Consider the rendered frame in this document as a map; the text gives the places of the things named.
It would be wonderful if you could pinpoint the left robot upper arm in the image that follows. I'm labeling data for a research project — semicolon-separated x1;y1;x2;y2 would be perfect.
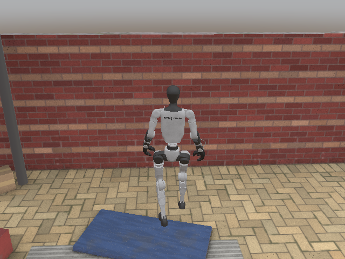
147;108;162;138

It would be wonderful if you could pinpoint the robot right forearm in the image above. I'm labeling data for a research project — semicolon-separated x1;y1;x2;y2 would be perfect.
193;131;204;152

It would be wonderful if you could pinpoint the left robot hand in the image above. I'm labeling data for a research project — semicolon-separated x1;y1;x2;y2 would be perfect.
143;146;155;156

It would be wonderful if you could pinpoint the robot head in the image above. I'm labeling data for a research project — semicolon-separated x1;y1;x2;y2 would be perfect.
164;85;182;112

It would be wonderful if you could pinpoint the robot right shin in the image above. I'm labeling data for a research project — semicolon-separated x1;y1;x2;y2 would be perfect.
179;173;187;203

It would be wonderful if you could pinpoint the robot left forearm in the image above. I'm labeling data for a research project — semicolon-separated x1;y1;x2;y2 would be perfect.
143;130;152;148

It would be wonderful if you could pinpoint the right robot upper arm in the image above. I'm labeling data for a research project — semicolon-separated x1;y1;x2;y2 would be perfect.
184;109;198;139

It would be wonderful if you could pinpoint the right robot hand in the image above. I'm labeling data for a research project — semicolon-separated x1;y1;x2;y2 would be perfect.
193;149;205;161

